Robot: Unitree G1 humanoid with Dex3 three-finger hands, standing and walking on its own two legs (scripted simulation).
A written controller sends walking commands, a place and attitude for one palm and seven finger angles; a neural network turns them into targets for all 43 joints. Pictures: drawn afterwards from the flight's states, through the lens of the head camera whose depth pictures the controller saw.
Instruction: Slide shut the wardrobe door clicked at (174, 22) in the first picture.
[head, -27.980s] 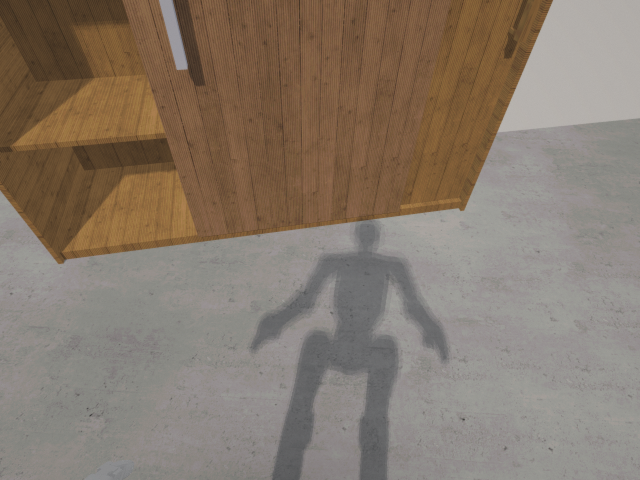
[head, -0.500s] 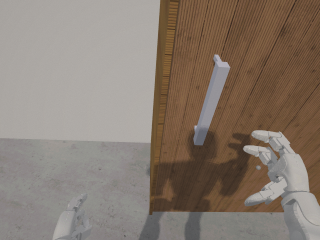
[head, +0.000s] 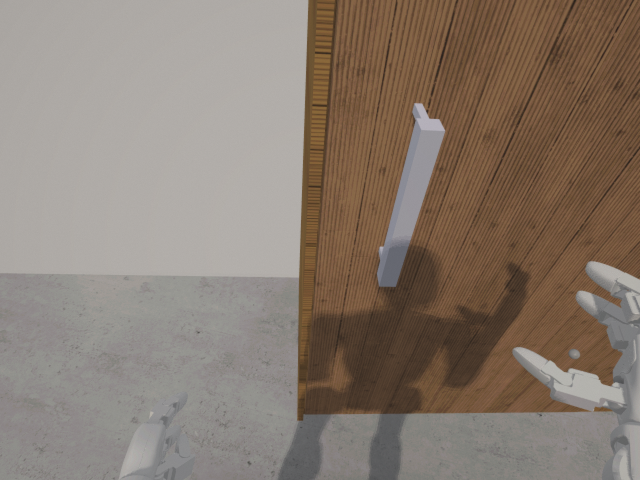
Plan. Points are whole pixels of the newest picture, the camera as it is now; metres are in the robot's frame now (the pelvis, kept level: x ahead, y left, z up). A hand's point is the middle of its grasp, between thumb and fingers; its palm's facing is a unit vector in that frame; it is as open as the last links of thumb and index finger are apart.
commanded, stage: draw the hand back to the body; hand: right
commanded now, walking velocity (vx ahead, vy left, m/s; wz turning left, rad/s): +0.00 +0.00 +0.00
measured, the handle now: (401, 205) +0.45 -0.11 +0.13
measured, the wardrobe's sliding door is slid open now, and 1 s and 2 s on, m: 0.00 0.00 0.00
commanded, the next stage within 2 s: step back with the hand held close in 0.68 s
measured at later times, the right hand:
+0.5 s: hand (620, 367) +0.19 -0.27 +0.15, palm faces +0.51 +0.79 -0.34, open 7.6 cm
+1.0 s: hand (608, 369) +0.19 -0.27 +0.15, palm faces +0.43 +0.80 -0.42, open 7.4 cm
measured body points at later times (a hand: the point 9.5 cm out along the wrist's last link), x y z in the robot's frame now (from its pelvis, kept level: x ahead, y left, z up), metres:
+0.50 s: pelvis +0.01 +0.00 +0.00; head -0.01 +0.01 +0.45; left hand +0.21 +0.21 -0.08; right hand +0.16 -0.31 +0.17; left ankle -0.01 +0.13 -0.75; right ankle +0.01 -0.14 -0.75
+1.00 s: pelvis -0.01 -0.01 -0.01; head -0.01 +0.01 +0.44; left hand +0.18 +0.23 -0.09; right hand +0.16 -0.31 +0.17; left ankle -0.01 +0.13 -0.75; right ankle +0.01 -0.14 -0.74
